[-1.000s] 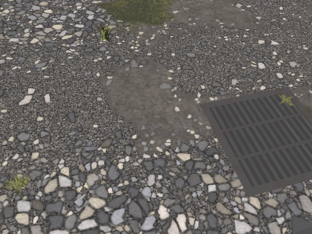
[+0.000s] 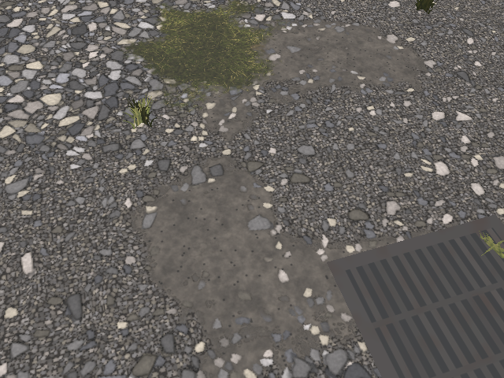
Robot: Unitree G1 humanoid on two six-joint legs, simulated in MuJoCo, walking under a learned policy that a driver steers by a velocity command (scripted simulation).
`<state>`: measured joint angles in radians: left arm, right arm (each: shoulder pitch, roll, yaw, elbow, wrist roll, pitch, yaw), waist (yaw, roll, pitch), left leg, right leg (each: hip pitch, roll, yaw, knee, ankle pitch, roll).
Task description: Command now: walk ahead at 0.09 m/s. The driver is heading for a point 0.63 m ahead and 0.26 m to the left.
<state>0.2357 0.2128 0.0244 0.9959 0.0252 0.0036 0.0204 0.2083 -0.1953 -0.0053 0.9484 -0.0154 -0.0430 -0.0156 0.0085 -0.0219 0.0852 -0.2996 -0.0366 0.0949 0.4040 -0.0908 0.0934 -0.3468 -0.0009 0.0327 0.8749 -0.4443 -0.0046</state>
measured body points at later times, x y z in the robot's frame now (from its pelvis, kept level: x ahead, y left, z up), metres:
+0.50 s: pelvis +0.04 -0.02 -0.01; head +0.05 -0.01 +0.44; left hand +0.05 +0.24 -0.16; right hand +0.10 -0.27 -0.15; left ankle +0.07 +0.07 -0.72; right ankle +0.03 -0.13 -0.74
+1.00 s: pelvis +0.22 +0.07 +0.00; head +0.24 +0.10 +0.45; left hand +0.32 +0.36 -0.11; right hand +0.27 -0.19 -0.12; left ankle +0.08 +0.10 -0.74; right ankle +0.41 -0.01 -0.69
